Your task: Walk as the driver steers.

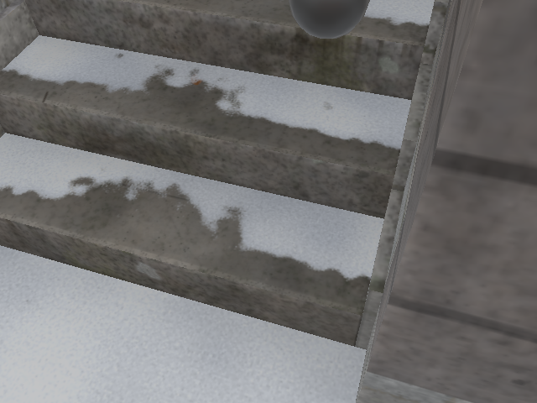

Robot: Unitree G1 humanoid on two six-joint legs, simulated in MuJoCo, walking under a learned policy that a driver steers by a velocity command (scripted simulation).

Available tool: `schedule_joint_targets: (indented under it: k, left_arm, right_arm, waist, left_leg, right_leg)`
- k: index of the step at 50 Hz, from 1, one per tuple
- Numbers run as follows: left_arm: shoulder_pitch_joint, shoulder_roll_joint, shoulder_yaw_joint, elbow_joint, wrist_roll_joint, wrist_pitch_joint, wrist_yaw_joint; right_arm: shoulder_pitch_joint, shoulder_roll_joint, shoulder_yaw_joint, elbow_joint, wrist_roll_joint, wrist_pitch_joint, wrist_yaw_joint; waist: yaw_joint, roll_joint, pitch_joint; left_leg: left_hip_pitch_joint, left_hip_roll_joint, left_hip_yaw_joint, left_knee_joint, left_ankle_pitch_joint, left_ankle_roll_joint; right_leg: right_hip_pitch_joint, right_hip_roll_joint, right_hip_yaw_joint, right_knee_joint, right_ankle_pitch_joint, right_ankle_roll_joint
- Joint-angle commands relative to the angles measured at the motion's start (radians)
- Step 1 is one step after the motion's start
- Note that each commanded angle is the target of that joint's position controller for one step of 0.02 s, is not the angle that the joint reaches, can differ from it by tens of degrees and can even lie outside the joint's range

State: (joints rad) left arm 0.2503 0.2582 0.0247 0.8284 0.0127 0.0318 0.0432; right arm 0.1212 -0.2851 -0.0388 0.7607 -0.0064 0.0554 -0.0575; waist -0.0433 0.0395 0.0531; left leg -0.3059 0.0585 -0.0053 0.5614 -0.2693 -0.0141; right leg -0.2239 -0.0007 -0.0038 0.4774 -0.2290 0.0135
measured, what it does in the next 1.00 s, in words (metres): walks backwards: left foot, then right foot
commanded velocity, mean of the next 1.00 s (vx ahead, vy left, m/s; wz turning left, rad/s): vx -0.06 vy -0.11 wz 0.00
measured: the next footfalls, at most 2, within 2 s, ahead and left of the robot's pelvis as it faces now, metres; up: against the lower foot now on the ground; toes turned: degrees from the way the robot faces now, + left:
left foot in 0.30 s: -0.04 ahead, +0.06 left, +0.00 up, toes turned -1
right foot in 0.68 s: -0.09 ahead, -0.23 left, +0.00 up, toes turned -1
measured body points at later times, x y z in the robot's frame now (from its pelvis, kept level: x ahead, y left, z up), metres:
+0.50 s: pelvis -0.07 -0.05 +0.01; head -0.04 -0.03 +0.46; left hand +0.05 +0.22 -0.12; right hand +0.09 -0.32 -0.08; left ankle -0.08 +0.06 -0.73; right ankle -0.10 -0.19 -0.65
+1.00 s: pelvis -0.17 -0.15 +0.01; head -0.15 -0.16 +0.46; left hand -0.08 +0.11 -0.11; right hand -0.01 -0.42 -0.10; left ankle -0.21 -0.03 -0.68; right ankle -0.13 -0.23 -0.73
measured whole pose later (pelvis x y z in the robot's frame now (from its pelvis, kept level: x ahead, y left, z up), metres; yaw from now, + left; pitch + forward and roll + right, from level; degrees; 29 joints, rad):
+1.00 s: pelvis -0.17 -0.15 +0.01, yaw -1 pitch -1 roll +1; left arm 0.24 0.23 0.02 0.81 0.04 0.02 0.06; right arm 0.10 -0.27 -0.05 0.76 0.00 0.00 -0.06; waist 0.00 0.02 0.05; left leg -0.35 -0.04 -0.03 0.91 -0.51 -0.04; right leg -0.25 0.05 -0.03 0.43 -0.17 -0.08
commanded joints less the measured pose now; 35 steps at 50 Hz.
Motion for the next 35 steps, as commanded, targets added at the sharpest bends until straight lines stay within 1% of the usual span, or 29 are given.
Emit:
schedule_joint_targets:
  k: [1,2,3,4,5,7,8,10,11,13,14,15,16,17,18,19,20,21,22,23,24,26,27,29,31,32,33,34,35]
  left_arm:
    - [0.060,0.165,0.033,-0.045,0.052,-0.028,0.000]
    - [0.043,0.157,0.034,-0.044,0.047,-0.043,-0.011]
    - [0.000,0.165,0.040,-0.044,0.029,-0.047,-0.012]
    - [-0.028,0.154,0.038,-0.045,0.013,-0.053,-0.014]
    - [-0.038,0.104,0.023,-0.051,0.001,-0.067,-0.009]
    - [-0.038,0.099,0.017,-0.049,0.006,-0.065,-0.002]
    - [-0.030,0.093,0.015,-0.052,0.010,-0.063,0.001]
    - [-0.013,0.102,0.016,-0.052,0.016,-0.057,0.006]
    - [0.001,0.122,0.020,-0.054,0.023,-0.044,0.008]
    - [-0.029,0.118,0.019,-0.061,-0.002,-0.028,0.011]
    - [-0.027,0.124,0.023,-0.058,-0.019,-0.025,0.012]
    - [0.010,0.126,0.027,-0.050,-0.027,-0.030,0.014]
    - [0.028,0.098,0.019,-0.048,-0.014,-0.041,0.013]
    - [-0.007,0.103,0.021,-0.078,-0.004,-0.052,0.013]
    - [-0.091,0.133,0.032,-0.094,0.008,-0.055,0.018]
    - [-0.107,0.175,0.054,-0.092,-0.007,-0.050,0.018]
    - [-0.069,0.165,0.059,-0.080,-0.012,-0.039,0.020]
    - [-0.043,0.147,0.058,-0.078,0.000,-0.027,0.023]
    - [-0.034,0.121,0.051,-0.081,0.008,-0.021,0.023]
    - [-0.020,0.113,0.048,-0.075,0.019,-0.014,0.030]
    - [-0.022,0.114,0.050,-0.073,0.015,-0.011,0.023]
    - [-0.038,0.072,0.031,-0.084,-0.004,-0.008,0.016]
    - [-0.057,0.067,0.025,-0.095,-0.012,-0.009,0.012]
    - [-0.061,0.087,0.026,-0.094,-0.021,-0.010,0.011]
    - [0.006,0.116,0.033,-0.056,-0.022,-0.010,-0.007]
    - [0.026,0.124,0.039,-0.041,-0.019,-0.018,-0.015]
    - [0.037,0.130,0.041,-0.028,-0.012,-0.020,-0.020]
    - [0.067,0.159,0.049,-0.014,-0.005,-0.024,-0.023]
    - [0.086,0.219,0.063,-0.016,0.003,-0.020,-0.024]
  right_arm:
    - [-0.066,-0.080,-0.023,-0.097,-0.027,-0.034,0.004]
    - [-0.060,-0.119,-0.041,-0.083,-0.005,-0.039,0.005]
    - [-0.044,-0.116,-0.042,-0.063,0.002,-0.038,0.008]
    - [-0.035,-0.113,-0.043,-0.047,-0.004,-0.032,0.002]
    - [-0.014,-0.087,-0.036,-0.052,0.008,-0.028,-0.002]
    - [-0.040,-0.058,-0.023,-0.060,0.002,-0.031,-0.001]
    - [-0.066,-0.041,-0.016,-0.069,0.003,-0.035,-0.001]
    - [-0.104,-0.025,-0.007,-0.079,0.019,-0.038,-0.001]
    - [-0.086,-0.033,-0.010,-0.070,0.029,-0.042,0.003]
    - [-0.043,-0.036,-0.011,-0.054,0.031,-0.037,0.014]
    - [-0.004,-0.035,-0.013,-0.039,0.025,-0.036,0.021]
    - [0.021,-0.061,-0.020,-0.032,0.015,-0.030,0.023]
    - [0.051,-0.110,-0.029,-0.039,-0.001,-0.022,0.020]
    - [0.020,-0.197,-0.050,-0.070,-0.018,-0.021,0.020]
    - [-0.053,-0.142,-0.038,-0.117,-0.026,-0.040,0.004]
    - [-0.082,-0.124,-0.033,-0.134,-0.029,-0.058,-0.011]
    - [-0.107,-0.133,-0.038,-0.140,-0.015,-0.068,-0.022]
    - [-0.116,-0.121,-0.037,-0.136,0.007,-0.081,-0.028]
    - [-0.119,-0.109,-0.034,-0.134,0.017,-0.081,-0.030]
    - [-0.138,-0.126,-0.035,-0.131,0.007,-0.071,-0.030]
    - [-0.132,-0.116,-0.033,-0.135,0.001,-0.066,-0.031]
    - [-0.114,-0.122,-0.038,-0.135,-0.004,-0.047,-0.033]
    - [-0.108,-0.124,-0.039,-0.143,-0.004,-0.041,-0.029]
    - [-0.075,-0.135,-0.042,-0.141,0.000,-0.030,-0.030]
    - [-0.070,-0.169,-0.055,-0.148,0.012,-0.010,-0.027]
    - [-0.078,-0.176,-0.057,-0.142,0.018,-0.013,-0.027]
    - [-0.061,-0.164,-0.054,-0.135,0.027,-0.016,-0.025]
    - [-0.019,-0.155,-0.050,-0.115,0.028,-0.026,-0.019]
    - [0.013,-0.103,-0.038,-0.117,-0.003,-0.037,-0.002]
  waist:
    - [0.038,-0.272,-0.154]
    - [0.030,-0.242,-0.146]
    - [0.008,-0.210,-0.120]
    - [-0.001,-0.197,-0.098]
    - [-0.009,-0.199,-0.119]
    - [-0.003,-0.195,-0.136]
    - [0.016,-0.197,-0.146]
    - [0.045,-0.209,-0.163]
    - [0.054,-0.231,-0.155]
    - [0.028,-0.194,-0.138]
    - [0.009,-0.176,-0.119]
    - [0.014,-0.152,-0.113]
    - [0.016,-0.019,-0.132]
    - [0.012,0.194,-0.109]
    - [-0.012,0.199,-0.104]
    - [-0.006,0.134,-0.098]
    - [0.022,0.084,-0.099]
    - [0.041,0.063,-0.083]
    - [0.046,0.041,-0.082]
    - [0.057,0.062,-0.077]
    - [0.049,0.082,-0.080]
    - [0.029,0.131,-0.122]
    - [0.015,0.156,-0.129]
    - [-0.011,0.166,-0.158]
    - [-0.005,0.185,-0.164]
    - [0.019,0.165,-0.153]
    - [0.024,0.149,-0.140]
    - [0.032,0.120,-0.136]
    - [0.014,-0.065,-0.139]
  left_leg:
    - [-0.054,-0.054,-0.045,0.344,-0.358,-0.003]
    - [-0.092,-0.073,-0.110,0.503,-0.382,-0.001]
    - [-0.143,-0.087,-0.115,0.575,-0.356,-0.002]
    - [-0.184,-0.088,-0.127,0.598,-0.321,-0.010]
    - [-0.155,-0.088,-0.110,0.614,-0.302,-0.022]
    - [-0.119,-0.090,-0.046,0.525,-0.274,-0.041]
    - [-0.106,-0.085,-0.022,0.451,-0.266,-0.045]
    - [-0.058,-0.077,-0.001,0.276,-0.241,-0.035]
    - [-0.035,-0.094,0.028,0.209,-0.263,-0.034]
    - [0.039,-0.092,0.032,-0.022,-0.132,-0.003]
    - [0.117,-0.098,0.046,-0.185,0.024,0.024]
    - [0.215,-0.073,0.014,-0.238,0.105,0.052]
    - [0.353,0.057,-0.106,-0.208,0.304,0.093]
    - [0.259,0.272,-0.302,-0.217,0.514,0.258]
    - [0.160,0.367,-0.378,-0.250,0.583,0.372]
    - [0.153,0.358,-0.356,-0.257,0.650,0.385]
    - [0.169,0.307,-0.285,-0.226,0.665,0.343]
    - [0.188,0.274,-0.235,-0.198,0.676,0.297]
    - [0.180,0.244,-0.195,-0.181,0.681,0.269]
    - [0.145,0.204,-0.147,-0.174,0.698,0.243]
    - [0.167,0.181,-0.135,-0.162,0.740,0.238]
    - [0.210,0.177,-0.129,-0.140,0.768,0.239]
    - [0.223,0.185,-0.142,-0.133,0.775,0.239]
    - [0.247,0.220,-0.192,-0.127,0.759,0.260]
    - [0.249,0.216,-0.211,-0.116,0.677,0.245]
    - [0.214,0.199,-0.202,-0.101,0.579,0.224]
    - [0.171,0.177,-0.192,-0.092,0.473,0.193]
    - [0.087,0.152,-0.182,-0.061,0.311,0.145]
    - [-0.062,0.058,-0.081,0.106,-0.014,0.056]
  right_leg:
    - [0.041,-0.337,0.318,-0.140,0.595,-0.293]
    - [0.028,-0.303,0.271,-0.137,0.534,-0.306]
    - [0.040,-0.245,0.209,-0.118,0.491,-0.270]
    - [0.058,-0.224,0.189,-0.097,0.538,-0.247]
    - [0.050,-0.210,0.150,-0.079,0.640,-0.245]
    - [0.061,-0.189,0.118,-0.061,0.685,-0.247]
    - [0.086,-0.187,0.124,-0.063,0.692,-0.245]
    - [0.132,-0.197,0.170,-0.080,0.640,-0.241]
    - [0.145,-0.187,0.195,-0.096,0.570,-0.249]
    - [0.132,-0.175,0.229,-0.101,0.420,-0.229]
    - [0.082,-0.154,0.224,-0.114,0.323,-0.200]
    - [-0.002,-0.136,0.226,-0.121,0.222,-0.162]
    - [-0.152,-0.082,0.161,-0.014,0.084,-0.112]
    - [-0.234,0.023,0.052,0.096,-0.137,-0.059]
    - [-0.211,0.021,0.051,0.370,-0.330,-0.005]
    - [-0.253,0.046,0.091,0.602,-0.379,0.025]
    - [-0.298,0.052,0.121,0.710,-0.372,0.051]
    - [-0.340,0.037,0.137,0.747,-0.352,0.078]
    - [-0.335,0.034,0.132,0.749,-0.324,0.100]
    - [-0.291,0.038,0.104,0.695,-0.293,0.118]
    - [-0.285,0.039,0.059,0.641,-0.275,0.136]
    - [-0.239,0.012,0.025,0.499,-0.274,0.143]
    - [-0.222,0.000,0.018,0.429,-0.282,0.135]
    - [-0.196,-0.006,-0.005,0.330,-0.258,0.112]
    - [-0.133,0.001,-0.021,0.181,-0.182,0.090]
    - [-0.077,0.012,-0.046,0.048,-0.077,0.056]
    - [-0.014,0.031,-0.059,-0.054,-0.008,0.025]
    - [0.076,0.002,-0.009,-0.114,0.054,-0.011]
    - [0.189,-0.157,0.183,-0.120,0.277,-0.064]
